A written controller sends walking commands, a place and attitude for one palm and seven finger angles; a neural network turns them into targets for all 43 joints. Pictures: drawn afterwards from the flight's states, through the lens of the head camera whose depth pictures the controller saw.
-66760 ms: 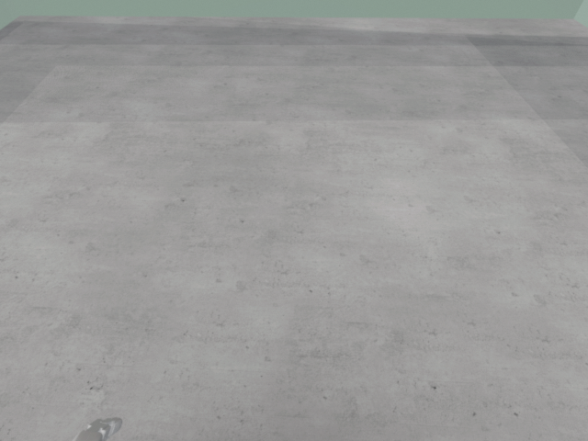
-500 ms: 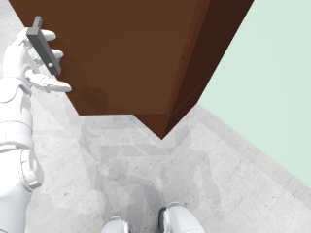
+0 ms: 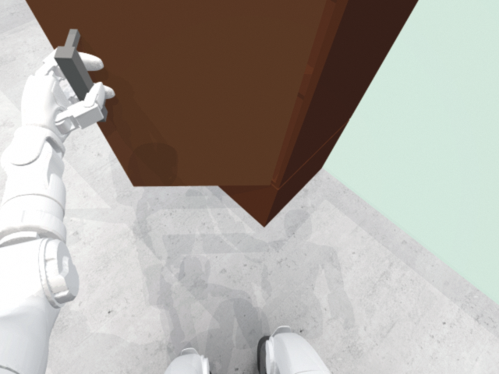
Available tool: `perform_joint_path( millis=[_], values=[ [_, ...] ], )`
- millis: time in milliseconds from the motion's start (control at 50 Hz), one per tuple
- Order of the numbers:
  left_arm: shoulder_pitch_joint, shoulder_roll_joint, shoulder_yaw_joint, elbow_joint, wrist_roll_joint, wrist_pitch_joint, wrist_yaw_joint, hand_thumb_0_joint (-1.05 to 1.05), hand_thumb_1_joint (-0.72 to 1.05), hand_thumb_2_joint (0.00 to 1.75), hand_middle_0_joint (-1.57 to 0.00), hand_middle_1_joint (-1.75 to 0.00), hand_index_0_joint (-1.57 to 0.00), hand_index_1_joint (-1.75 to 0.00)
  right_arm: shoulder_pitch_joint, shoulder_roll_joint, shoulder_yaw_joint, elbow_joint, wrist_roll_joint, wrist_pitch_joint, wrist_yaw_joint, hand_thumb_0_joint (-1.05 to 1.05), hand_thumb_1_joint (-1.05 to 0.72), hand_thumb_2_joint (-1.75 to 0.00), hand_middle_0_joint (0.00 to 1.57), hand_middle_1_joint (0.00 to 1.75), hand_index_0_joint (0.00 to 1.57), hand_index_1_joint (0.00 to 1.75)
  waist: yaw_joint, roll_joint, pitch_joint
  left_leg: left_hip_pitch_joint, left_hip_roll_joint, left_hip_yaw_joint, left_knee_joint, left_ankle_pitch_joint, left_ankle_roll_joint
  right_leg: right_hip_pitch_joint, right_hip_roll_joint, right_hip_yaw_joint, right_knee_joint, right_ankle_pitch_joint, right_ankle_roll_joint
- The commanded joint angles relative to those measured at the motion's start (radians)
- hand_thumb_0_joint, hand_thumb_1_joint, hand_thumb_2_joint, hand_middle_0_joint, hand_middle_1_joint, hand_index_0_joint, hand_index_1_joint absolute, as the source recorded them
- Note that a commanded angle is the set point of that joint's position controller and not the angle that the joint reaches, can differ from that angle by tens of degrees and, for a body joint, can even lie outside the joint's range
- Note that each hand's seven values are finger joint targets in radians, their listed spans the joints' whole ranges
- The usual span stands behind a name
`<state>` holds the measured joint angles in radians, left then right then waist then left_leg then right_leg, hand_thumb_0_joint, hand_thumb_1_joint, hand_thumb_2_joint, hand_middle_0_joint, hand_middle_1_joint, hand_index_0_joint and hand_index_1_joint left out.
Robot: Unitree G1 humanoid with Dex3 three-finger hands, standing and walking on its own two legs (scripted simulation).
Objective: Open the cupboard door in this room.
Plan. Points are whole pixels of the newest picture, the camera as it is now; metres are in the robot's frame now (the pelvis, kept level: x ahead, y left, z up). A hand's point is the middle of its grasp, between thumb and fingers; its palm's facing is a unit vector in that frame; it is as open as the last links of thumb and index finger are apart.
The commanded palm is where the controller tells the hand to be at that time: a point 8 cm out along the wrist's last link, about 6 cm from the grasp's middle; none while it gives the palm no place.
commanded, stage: close the thumb around the handle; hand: left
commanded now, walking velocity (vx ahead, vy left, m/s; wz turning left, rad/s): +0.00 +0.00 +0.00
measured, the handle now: (87, 78) +0.56 +0.22 +0.09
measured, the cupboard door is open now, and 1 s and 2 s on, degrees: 46 75 90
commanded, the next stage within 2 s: pull the door open along its arc in 0.08 s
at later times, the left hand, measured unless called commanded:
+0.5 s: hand (94, 120) +0.48 +0.19 +0.09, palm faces -0.07 -1.00 +0.00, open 5.9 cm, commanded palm +0.43 +0.24 +0.09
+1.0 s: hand (139, 203) +0.34 +0.12 +0.09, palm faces +0.33 -0.94 +0.04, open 6.2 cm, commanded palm +0.28 +0.18 +0.09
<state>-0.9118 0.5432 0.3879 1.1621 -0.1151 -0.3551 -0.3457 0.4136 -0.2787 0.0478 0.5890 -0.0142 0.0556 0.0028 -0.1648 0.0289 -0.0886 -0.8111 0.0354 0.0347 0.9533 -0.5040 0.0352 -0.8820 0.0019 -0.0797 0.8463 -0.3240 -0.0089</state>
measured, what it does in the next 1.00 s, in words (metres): stands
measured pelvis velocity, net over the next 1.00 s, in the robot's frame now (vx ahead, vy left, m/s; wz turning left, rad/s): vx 0.00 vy -0.01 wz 0.02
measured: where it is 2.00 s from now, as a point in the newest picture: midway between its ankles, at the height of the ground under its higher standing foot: outside the picture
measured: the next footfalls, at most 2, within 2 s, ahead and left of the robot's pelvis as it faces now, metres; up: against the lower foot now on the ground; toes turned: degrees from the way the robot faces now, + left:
none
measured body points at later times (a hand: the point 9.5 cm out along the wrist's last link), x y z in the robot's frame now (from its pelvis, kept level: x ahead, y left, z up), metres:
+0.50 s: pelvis +0.01 +0.00 +0.01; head +0.12 +0.01 +0.44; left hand +0.48 +0.25 +0.09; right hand +0.02 -0.27 -0.10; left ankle -0.04 +0.09 -0.68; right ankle +0.04 -0.12 -0.68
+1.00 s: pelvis +0.00 -0.01 +0.02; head +0.05 -0.02 +0.47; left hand +0.32 +0.17 +0.09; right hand +0.18 -0.22 -0.08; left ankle -0.04 +0.09 -0.68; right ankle +0.04 -0.12 -0.68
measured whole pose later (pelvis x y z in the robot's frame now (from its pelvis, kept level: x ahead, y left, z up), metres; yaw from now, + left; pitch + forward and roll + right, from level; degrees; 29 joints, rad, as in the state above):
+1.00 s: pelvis +0.00 -0.01 +0.02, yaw +1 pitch +11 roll +0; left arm -0.13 -0.01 0.05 0.28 -0.05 -0.26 0.30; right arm 0.20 -0.19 0.02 0.52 -0.04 0.02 0.03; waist 0.00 0.03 -0.10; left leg -0.54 0.01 0.05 0.80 -0.45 0.02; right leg -0.64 -0.02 -0.06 0.78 -0.32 -0.02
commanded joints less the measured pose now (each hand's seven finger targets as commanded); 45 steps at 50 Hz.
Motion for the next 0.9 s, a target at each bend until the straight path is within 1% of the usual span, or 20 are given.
perform_joint_path(
  millis=[0,60,100,160,180,200,280,400,440,500,560,600,620,640,660,680,700,720,740,880],
  values=[
    [-0.425,0.262,0.041,-0.225,-0.014,-0.068,-0.009,0.00,0.90,0.90,-0.40,-1.35,-0.40,-1.35,0.172,-0.182,-0.065,-0.046,-0.001,-0.009,-0.016,0.00,-0.90,-0.90,0.20,0.30,0.20,0.30,-0.010,0.111,-0.487,0.226,-0.012,-0.076,-0.110,0.531,-0.023,0.332,0.041,0.052,-0.035,0.368,-0.020],
    [-0.407,0.265,0.042,-0.235,-0.017,-0.075,-0.015,0.00,0.90,0.90,-0.40,-1.35,-0.40,-1.35,0.167,-0.180,-0.065,-0.049,0.001,-0.008,-0.016,0.00,-0.90,-0.90,0.20,0.30,0.20,0.30,-0.003,0.114,-0.495,0.218,-0.013,-0.073,-0.111,0.538,-0.024,0.351,0.039,0.054,-0.032,0.386,-0.019],
    [-0.422,0.232,0.017,-0.262,-0.021,-0.076,-0.017,0.00,0.90,0.90,-0.40,-1.35,-0.40,-1.35,0.164,-0.178,-0.067,-0.053,0.001,-0.009,-0.013,0.00,-0.90,-0.90,0.20,0.30,0.20,0.30,-0.006,0.131,-0.494,0.240,-0.012,-0.074,-0.115,0.544,-0.025,0.341,0.042,0.052,-0.035,0.380,-0.020],
    [-0.394,0.283,0.061,-0.237,-0.022,-0.076,-0.014,0.00,0.90,0.90,-0.40,-1.35,-0.40,-1.35,0.168,-0.184,-0.067,-0.049,0.000,-0.005,-0.015,0.00,-0.90,-0.90,0.20,0.30,0.20,0.30,0.001,0.102,-0.495,0.215,-0.012,-0.072,-0.111,0.536,-0.023,0.358,0.042,0.054,-0.033,0.387,-0.020],
    [-0.440,0.275,0.041,-0.211,-0.018,-0.069,-0.013,0.00,0.90,0.90,-0.40,-1.35,-0.40,-1.35,0.165,-0.183,-0.063,-0.044,0.003,-0.005,-0.018,0.00,-0.90,-0.90,0.20,0.30,0.20,0.30,-0.025,0.065,-0.451,0.169,-0.015,-0.065,-0.110,0.476,-0.013,0.355,0.042,0.061,-0.041,0.373,-0.016],
    [-0.412,0.271,0.043,-0.196,-0.013,-0.064,-0.014,0.00,0.90,0.90,-0.40,-1.35,-0.40,-1.35,0.168,-0.181,-0.063,-0.048,0.003,-0.005,-0.018,0.00,-0.90,-0.90,0.20,0.30,0.20,0.30,-0.013,0.055,-0.435,0.143,-0.020,-0.065,-0.119,0.447,-0.011,0.375,0.040,0.062,-0.043,0.362,-0.018],
    [-0.311,0.264,0.060,-0.243,-0.030,-0.069,-0.028,0.00,0.90,0.90,-0.40,-1.35,-0.40,-1.35,0.156,-0.180,-0.066,-0.068,0.003,-0.007,-0.016,0.00,-0.90,-0.90,0.20,0.30,0.20,0.30,0.023,0.105,-0.501,0.199,-0.017,-0.057,-0.123,0.508,-0.018,0.392,0.037,0.059,-0.035,0.390,-0.021],
    [-0.117,0.232,0.066,-0.332,-0.071,-0.050,-0.043,0.00,0.90,0.90,-0.40,-1.35,-0.40,-1.35,0.121,-0.176,-0.073,-0.113,0.015,-0.002,-0.008,0.00,-0.90,-0.90,0.20,0.30,0.20,0.30,0.066,0.047,-0.505,0.175,-0.018,-0.041,-0.145,0.526,-0.012,0.472,0.036,0.064,-0.043,0.439,-0.022],
    [-0.039,0.210,0.064,-0.397,-0.089,-0.047,-0.043,0.00,0.90,0.90,-0.40,-1.35,-0.40,-1.35,0.103,-0.170,-0.075,-0.131,0.021,-0.004,-0.003,0.00,-0.90,-0.90,0.20,0.30,0.20,0.30,0.090,0.089,-0.517,0.202,-0.017,-0.038,-0.156,0.582,-0.017,0.486,0.033,0.065,-0.043,0.463,-0.027],
    [0.101,0.146,0.034,-0.506,-0.114,-0.034,-0.038,0.00,0.90,0.90,-0.40,-1.35,-0.40,-1.35,0.072,-0.159,-0.081,-0.157,0.029,-0.012,0.006,0.00,-0.90,-0.90,0.20,0.30,0.20,0.30,0.110,0.022,-0.490,0.174,-0.016,-0.028,-0.179,0.578,-0.009,0.546,0.027,0.070,-0.054,0.495,-0.025],
    [0.267,0.094,0.016,-0.633,-0.134,-0.026,-0.023,0.00,0.90,0.90,-0.40,-1.35,-0.40,-1.35,0.044,-0.145,-0.084,-0.179,0.033,-0.028,0.015,0.00,-0.90,-0.90,0.20,0.30,0.20,0.30,0.145,0.056,-0.480,0.197,-0.013,-0.026,-0.200,0.646,-0.016,0.567,0.017,0.069,-0.050,0.523,-0.031],
    [0.369,0.054,0.006,-0.709,-0.154,-0.017,-0.011,0.00,0.90,0.90,-0.40,-1.35,-0.40,-1.35,0.014,-0.140,-0.085,-0.195,0.037,-0.038,0.020,0.00,-0.90,-0.90,0.20,0.30,0.20,0.30,0.151,0.016,-0.445,0.189,-0.013,-0.019,-0.212,0.636,-0.016,0.583,0.015,0.067,-0.059,0.529,-0.029],
    [0.415,0.045,0.002,-0.764,-0.159,-0.020,-0.001,0.00,0.90,0.90,-0.40,-1.35,-0.40,-1.35,0.001,-0.137,-0.086,-0.205,0.039,-0.046,0.020,0.00,-0.90,-0.90,0.20,0.30,0.20,0.30,0.159,0.033,-0.447,0.200,-0.015,-0.018,-0.215,0.653,-0.014,0.593,0.013,0.068,-0.057,0.536,-0.032],
    [0.422,0.033,0.130,-0.865,-0.207,-0.020,0.134,0.00,0.90,0.90,-0.40,-1.35,-0.40,-1.35,-0.035,-0.106,-0.088,-0.214,0.037,-0.056,0.026,0.00,-0.90,-0.90,0.20,0.30,0.20,0.30,0.229,0.013,-0.452,0.212,-0.023,-0.024,-0.220,0.654,-0.040,0.586,0.022,0.043,-0.070,0.514,-0.028],
    [0.525,-0.089,0.037,-0.858,-0.192,-0.004,0.197,0.00,0.90,0.90,-0.40,-1.35,-0.40,-1.35,-0.047,-0.098,-0.085,-0.210,0.034,-0.067,0.036,0.00,-0.90,-0.90,0.20,0.30,0.20,0.30,0.203,0.047,-0.400,0.229,-0.024,-0.013,-0.230,0.646,-0.048,0.563,0.022,0.039,-0.079,0.493,-0.026],
    [0.559,-0.143,0.004,-0.899,-0.187,-0.003,0.240,0.00,0.90,0.90,-0.40,-1.35,-0.40,-1.35,-0.055,-0.097,-0.087,-0.206,0.037,-0.075,0.043,0.00,-0.90,-0.90,0.20,0.30,0.20,0.30,0.192,-0.005,-0.360,0.229,-0.021,-0.018,-0.240,0.628,-0.057,0.540,0.022,0.023,-0.093,0.464,-0.023],
    [0.587,-0.156,-0.003,-0.927,-0.174,0.000,0.278,0.00,0.90,0.90,-0.40,-1.35,-0.40,-1.35,-0.070,-0.099,-0.088,-0.203,0.036,-0.078,0.046,0.00,-0.90,-0.90,0.20,0.30,0.20,0.30,0.191,0.006,-0.339,0.235,-0.023,-0.016,-0.244,0.595,-0.062,0.529,0.024,0.020,-0.094,0.433,-0.022],
    [0.583,-0.161,-0.014,-0.965,-0.154,-0.006,0.322,0.00,0.90,0.90,-0.40,-1.35,-0.40,-1.35,-0.078,-0.099,-0.091,-0.200,0.033,-0.077,0.044,0.00,-0.90,-0.90,0.20,0.30,0.20,0.30,0.183,-0.056,-0.332,0.232,-0.022,-0.019,-0.245,0.568,-0.054,0.540,0.024,0.017,-0.097,0.421,-0.023],
    [0.591,-0.174,-0.019,-0.989,-0.127,-0.006,0.368,0.00,0.90,0.90,-0.40,-1.35,-0.40,-1.35,-0.093,-0.092,-0.091,-0.198,0.030,-0.077,0.043,0.00,-0.90,-0.90,0.20,0.30,0.20,0.30,0.187,-0.032,-0.321,0.240,-0.026,-0.019,-0.252,0.531,-0.056,0.534,0.022,0.020,-0.098,0.392,-0.021],
    [0.579,-0.354,-0.180,-1.089,0.033,0.008,0.645,0.00,0.90,0.90,-0.40,-1.35,-0.40,-1.35,-0.187,-0.044,-0.074,-0.179,-0.014,-0.069,0.019,0.00,-0.90,-0.90,0.20,0.30,0.20,0.30,0.187,-0.035,-0.262,0.257,-0.038,-0.022,-0.276,0.353,-0.043,0.523,-0.005,0.031,-0.129,0.251,-0.022]
  ],
)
